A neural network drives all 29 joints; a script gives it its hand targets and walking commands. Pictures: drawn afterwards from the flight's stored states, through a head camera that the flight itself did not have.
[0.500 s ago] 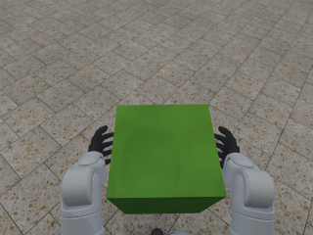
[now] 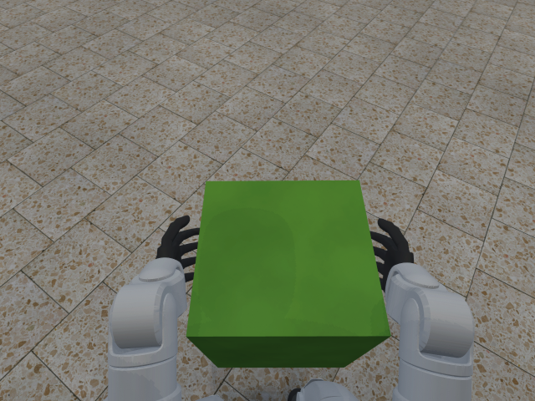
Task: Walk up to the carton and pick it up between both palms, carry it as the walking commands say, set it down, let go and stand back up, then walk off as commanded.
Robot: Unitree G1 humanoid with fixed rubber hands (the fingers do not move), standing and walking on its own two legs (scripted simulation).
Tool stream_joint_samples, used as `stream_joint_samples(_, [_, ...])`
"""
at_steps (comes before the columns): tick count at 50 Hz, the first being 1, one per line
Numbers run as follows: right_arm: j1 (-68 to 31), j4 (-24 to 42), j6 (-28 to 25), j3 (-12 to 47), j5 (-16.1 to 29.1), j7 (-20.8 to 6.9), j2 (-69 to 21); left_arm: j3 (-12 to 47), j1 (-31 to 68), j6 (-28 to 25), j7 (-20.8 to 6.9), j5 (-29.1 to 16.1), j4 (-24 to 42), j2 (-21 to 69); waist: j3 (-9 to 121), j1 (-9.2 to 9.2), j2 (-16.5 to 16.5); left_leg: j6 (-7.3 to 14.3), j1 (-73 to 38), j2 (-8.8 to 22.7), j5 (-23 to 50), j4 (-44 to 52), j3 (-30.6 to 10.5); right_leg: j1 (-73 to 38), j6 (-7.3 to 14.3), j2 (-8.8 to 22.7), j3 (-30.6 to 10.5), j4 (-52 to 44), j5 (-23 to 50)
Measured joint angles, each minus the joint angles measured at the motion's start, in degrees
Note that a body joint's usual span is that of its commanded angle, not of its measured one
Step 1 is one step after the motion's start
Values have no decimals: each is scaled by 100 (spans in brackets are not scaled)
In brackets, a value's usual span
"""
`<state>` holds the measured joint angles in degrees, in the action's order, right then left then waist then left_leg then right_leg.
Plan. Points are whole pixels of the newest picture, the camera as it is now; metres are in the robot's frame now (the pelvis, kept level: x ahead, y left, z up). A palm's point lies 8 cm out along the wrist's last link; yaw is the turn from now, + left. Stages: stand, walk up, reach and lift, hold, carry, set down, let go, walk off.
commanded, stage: carry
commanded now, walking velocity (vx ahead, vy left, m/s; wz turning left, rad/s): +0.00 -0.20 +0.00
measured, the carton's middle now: (281, 283) +0.28 -0.03 +0.00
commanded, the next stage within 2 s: none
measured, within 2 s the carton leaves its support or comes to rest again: neither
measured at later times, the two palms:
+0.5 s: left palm (296, 321) +0.20 -0.03 +0.08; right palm out of the picture +0.19 -0.33 +0.08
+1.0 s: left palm (373, 395) +0.12 -0.09 +0.11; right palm out of the picture +0.11 -0.39 +0.11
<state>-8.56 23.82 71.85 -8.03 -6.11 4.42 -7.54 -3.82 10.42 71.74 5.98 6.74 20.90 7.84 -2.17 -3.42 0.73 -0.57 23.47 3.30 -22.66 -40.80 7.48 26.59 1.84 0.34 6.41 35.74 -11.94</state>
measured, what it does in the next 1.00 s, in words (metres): steps to the right: right foot, then left foot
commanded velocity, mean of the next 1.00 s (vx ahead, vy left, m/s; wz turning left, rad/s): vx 0.00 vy -0.07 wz -0.22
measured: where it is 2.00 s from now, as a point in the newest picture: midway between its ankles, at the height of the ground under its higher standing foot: outside the picture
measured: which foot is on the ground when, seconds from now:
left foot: down 0.00-0.26, up 0.28-0.60, down 0.62-1.00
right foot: down 0.00-0.02, up 0.04-0.24, down 0.26-0.90, up 0.92-1.00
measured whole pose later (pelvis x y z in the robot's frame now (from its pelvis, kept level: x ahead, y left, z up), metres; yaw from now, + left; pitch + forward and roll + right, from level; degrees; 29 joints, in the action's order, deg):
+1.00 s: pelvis -0.15 -0.24 +0.02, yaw -2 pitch +1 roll -1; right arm -11.8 17.5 73.2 -6.6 -8.3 4.4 -8.1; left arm -6.3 11.3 73.6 6.5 4.6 17.6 5.8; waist 4.3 1.0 2.0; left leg -0.8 16.2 7.6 -12.4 -30.0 10.0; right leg 30.0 -7.3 -3.4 3.8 57.0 -23.0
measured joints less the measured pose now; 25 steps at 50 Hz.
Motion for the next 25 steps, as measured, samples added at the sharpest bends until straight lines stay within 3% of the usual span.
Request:
stream_joint_samples(1, [-16, 5, -66, 37, 20, 14, -5, -44, 13, -39, -6, -3, 54, -4, -78, -12, -140, 159, -30, -32, 390, 139, 25, 50, 37, 5, -10, 93, -9])
stream_joint_samples(3, [-29, -32, -139, 126, 34, 36, -6, -96, -72, -88, -19, -13, 152, -14, -148, 93, -294, 223, -12, 79, 520, 141, 85, 252, -34, -79, -86, 599, -737])
stream_joint_samples(7, [14, -35, -138, 290, 22, 24, -4, -110, -304, -51, -25, -9, 398, -40, -139, 292, -258, -4, -45, 396, 708, 432, 62, 484, -132, -43, -208, 1622, -1155])
stream_joint_samples(11, [-89, 7, -71, 337, -16, 12, -19, -188, -284, 23, -14, -39, 541, -39, -30, 503, -138, -300, 48, 674, 926, 550, -56, 1, -251, 112, -329, 878, -1032])
stream_joint_samples(13, [-206, 22, -59, 330, -63, 9, -31, -260, -203, -7, -15, -81, 544, -29, 33, 622, -23, -472, 171, 850, 895, 368, -128, -380, -244, 128, -265, 37, -487])
stream_joint_samples(14, [-254, 19, -69, 284, -82, 6, -34, -257, -163, -76, -16, -96, 479, -21, 8, 617, 138, -422, 235, 950, 879, 258, -258, -398, -173, 13, -158, 15, -328])
stream_joint_samples(18, [-50, -7, -71, 161, -91, -13, -8, -119, -78, -89, -15, -62, 139, -11, 186, 393, 108, -217, 680, 457, -754, -1044, -430, -292, 138, 107, 134, 83, -426])
stream_joint_samples(21, [12, -79, -13, 159, -58, 26, 2, -113, -104, -48, -26, -57, 9, -14, 290, 278, -7, -109, 727, 105, -844, -1721, -319, -250, 281, 78, 211, -58, -309])
stream_joint_samples(25, [-14, -58, 9, 99, -35, 54, -1, -91, -51, -68, -39, -41, -50, -7, 314, 140, -70, -21, 392, -108, -707, -1255, -211, -247, 463, -80, 456, -240, -138])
